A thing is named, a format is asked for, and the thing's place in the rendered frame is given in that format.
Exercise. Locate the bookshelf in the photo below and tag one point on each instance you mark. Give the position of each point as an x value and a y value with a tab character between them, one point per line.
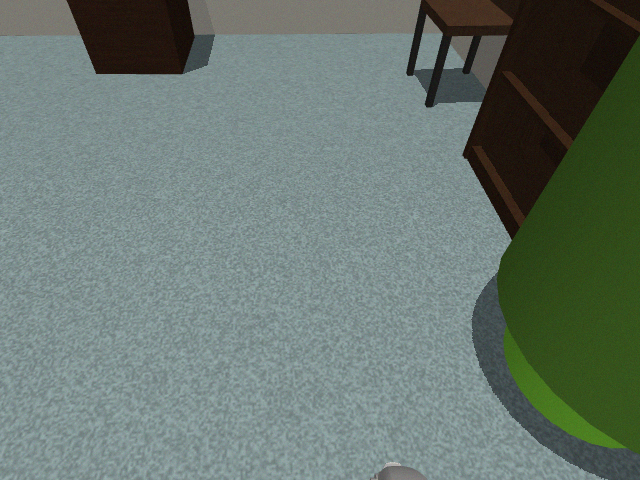
557	61

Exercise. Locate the potted plant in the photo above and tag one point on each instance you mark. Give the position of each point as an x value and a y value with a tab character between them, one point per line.
569	281

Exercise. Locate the chair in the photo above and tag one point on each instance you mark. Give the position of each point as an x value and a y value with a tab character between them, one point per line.
475	18

